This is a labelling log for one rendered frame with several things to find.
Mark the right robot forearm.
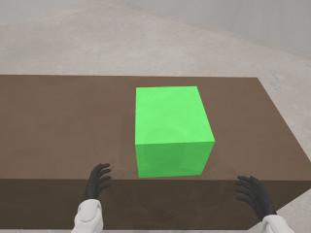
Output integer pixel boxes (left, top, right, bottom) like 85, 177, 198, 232
260, 215, 294, 233

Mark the carton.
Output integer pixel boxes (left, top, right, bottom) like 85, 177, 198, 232
135, 86, 215, 178

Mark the robot left hand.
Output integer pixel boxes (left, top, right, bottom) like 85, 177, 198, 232
84, 163, 112, 201

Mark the left robot forearm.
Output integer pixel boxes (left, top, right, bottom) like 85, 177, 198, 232
71, 199, 104, 233

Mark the pedestal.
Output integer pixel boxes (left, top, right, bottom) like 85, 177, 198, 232
0, 74, 311, 230

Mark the robot right hand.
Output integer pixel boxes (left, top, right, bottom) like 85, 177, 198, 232
235, 176, 277, 222

